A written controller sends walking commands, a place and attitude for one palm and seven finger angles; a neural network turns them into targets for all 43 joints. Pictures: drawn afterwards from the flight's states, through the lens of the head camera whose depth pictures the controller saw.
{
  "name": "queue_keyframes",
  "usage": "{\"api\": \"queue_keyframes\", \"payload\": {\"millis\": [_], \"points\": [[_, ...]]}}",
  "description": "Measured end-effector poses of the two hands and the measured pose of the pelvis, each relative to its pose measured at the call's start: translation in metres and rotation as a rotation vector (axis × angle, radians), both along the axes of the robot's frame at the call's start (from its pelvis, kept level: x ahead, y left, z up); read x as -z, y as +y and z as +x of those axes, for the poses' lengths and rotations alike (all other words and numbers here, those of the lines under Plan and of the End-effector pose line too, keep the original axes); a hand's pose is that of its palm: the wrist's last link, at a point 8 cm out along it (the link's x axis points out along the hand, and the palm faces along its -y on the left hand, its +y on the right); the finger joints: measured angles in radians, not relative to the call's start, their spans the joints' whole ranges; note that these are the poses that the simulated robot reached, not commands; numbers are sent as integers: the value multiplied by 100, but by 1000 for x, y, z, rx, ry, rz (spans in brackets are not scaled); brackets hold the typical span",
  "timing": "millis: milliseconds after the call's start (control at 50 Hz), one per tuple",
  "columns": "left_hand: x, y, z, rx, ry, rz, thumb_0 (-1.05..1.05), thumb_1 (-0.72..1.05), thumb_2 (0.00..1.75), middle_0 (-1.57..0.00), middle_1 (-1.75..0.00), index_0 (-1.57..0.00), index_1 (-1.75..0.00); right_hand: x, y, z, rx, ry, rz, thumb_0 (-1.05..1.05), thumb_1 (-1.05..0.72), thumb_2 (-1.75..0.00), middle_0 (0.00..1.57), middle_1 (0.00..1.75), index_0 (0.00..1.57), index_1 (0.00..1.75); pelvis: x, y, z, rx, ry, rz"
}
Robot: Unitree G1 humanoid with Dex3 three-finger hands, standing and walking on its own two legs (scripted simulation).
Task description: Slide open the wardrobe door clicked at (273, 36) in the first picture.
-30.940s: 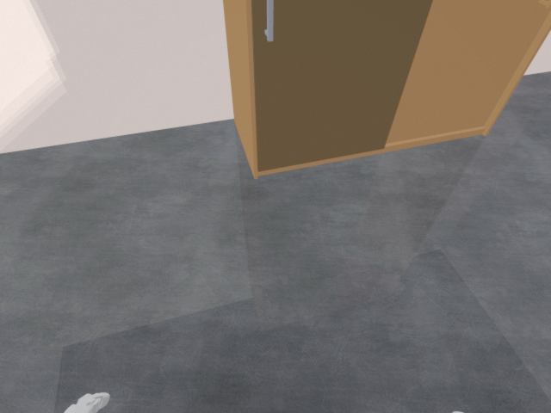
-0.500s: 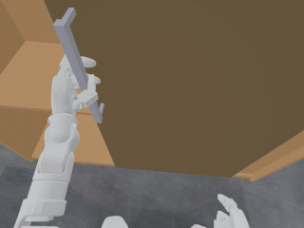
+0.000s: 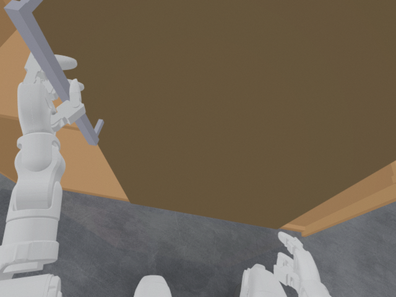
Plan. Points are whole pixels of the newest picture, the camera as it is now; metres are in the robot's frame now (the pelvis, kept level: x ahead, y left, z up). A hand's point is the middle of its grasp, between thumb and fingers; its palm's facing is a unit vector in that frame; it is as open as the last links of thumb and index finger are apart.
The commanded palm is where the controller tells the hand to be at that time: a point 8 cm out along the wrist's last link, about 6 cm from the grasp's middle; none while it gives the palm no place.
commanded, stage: stop walking and hold the door there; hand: left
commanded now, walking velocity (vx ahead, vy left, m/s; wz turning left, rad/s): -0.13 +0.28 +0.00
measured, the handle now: (72, 86) +0.41 +0.33 +0.12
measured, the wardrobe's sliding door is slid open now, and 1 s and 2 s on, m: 0.57 0.57 0.57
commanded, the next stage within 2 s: none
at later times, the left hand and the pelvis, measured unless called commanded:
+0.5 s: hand (77, 103) +0.36 +0.29 +0.12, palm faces +0.49 -0.85 -0.21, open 5.9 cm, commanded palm +0.32 +0.32 +0.10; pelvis -0.02 -0.01 -0.01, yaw -3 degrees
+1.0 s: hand (77, 103) +0.36 +0.29 +0.13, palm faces +0.48 -0.85 -0.21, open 5.6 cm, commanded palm +0.32 +0.33 +0.10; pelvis -0.07 -0.01 -0.01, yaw -6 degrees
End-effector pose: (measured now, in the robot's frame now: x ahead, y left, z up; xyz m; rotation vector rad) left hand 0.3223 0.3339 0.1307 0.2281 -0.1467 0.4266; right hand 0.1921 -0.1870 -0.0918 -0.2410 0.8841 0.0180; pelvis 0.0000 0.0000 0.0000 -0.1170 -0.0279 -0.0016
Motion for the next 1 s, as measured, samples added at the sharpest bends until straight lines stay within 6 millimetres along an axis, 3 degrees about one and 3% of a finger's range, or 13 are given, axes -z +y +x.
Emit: {"api": "queue_keyframes", "payload": {"millis": [100, 160, 260, 340, 400, 480, 600, 740, 1000], "points": [[-5, -1, -3, -113, 71, 135, -13, 65, 82, -41, -140, -31, -137, 20, -45, 16, 22, -110, 49, 1, -90, -90, 21, 30, 20, 30, 26, -37, 18, -1, -16, 85], [-7, -3, -4, -176, 112, 147, -16, 64, 82, -43, -140, -32, -137, 33, -81, 16, 101, -132, 15, 1, -90, -90, 21, 30, 20, 30, 30, -37, 14, 5, -27, 82], [-8, -5, -4, -191, 133, 94, -14, 64, 81, -43, -139, -35, -138, 27, -127, -17, 212, -96, -86, 1, -90, -90, 21, 30, 20, 30, 23, -33, 6, 1, -29, 125], [-5, -4, -3, -156, 91, 36, -12, 65, 83, -43, -139, -35, -138, 13, -144, -57, 252, -60, -173, 1, -91, -90, 20, 30, 19, 30, 21, -28, -2, 0, -23, 124], [-1, -3, -2, -115, 45, 7, -11, 66, 84, -44, -139, -34, -138, 5, -146, -88, 283, -43, -224, 1, -91, -90, 20, 30, 19, 30, 25, -19, -10, 10, -31, 107], [-2, -3, -3, -94, 56, -8, -9, 69, 83, -44, -140, -30, -137, -3, -128, -128, 327, -14, -205, 1, -91, -90, 20, 30, 19, 30, 14, -14, -20, 41, -30, 80], [-5, -4, -3, -82, 103, -10, -9, 72, 81, -42, -138, -31, -138, 9, -94, -173, 313, 69, -128, 1, -90, -90, 20, 30, 20, 30, 7, -15, -34, 65, -4, 74], [-8, -6, -4, -110, 143, -32, -8, 72, 80, -40, -133, -32, -137, 28, -84, -205, 338, 101, -75, 1, -90, -90, 21, 30, 20, 30, 11, -15, -61, 96, -4, 81], [-11, -6, -4, -102, 181, -65, -7, 73, 79, -35, -131, -34, -139, 17, -112, -241, 387, 114, -174, 1, -90, -90, 21, 30, 20, 30, 10, -12, -74, 101, 0, 92]]}}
